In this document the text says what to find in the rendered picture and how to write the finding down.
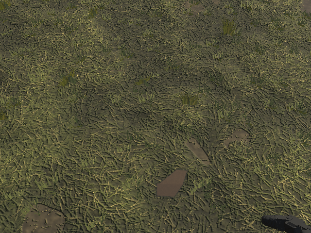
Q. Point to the robot right hand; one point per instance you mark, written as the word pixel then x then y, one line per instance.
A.
pixel 289 223

